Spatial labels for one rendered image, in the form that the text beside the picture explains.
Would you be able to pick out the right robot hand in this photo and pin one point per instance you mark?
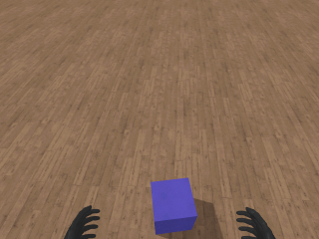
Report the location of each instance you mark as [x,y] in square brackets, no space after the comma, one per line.
[260,228]

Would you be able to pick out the left robot hand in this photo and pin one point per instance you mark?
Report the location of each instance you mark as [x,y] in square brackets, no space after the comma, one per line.
[78,227]

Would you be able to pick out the carton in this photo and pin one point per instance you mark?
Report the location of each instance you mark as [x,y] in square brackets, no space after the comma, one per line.
[173,205]

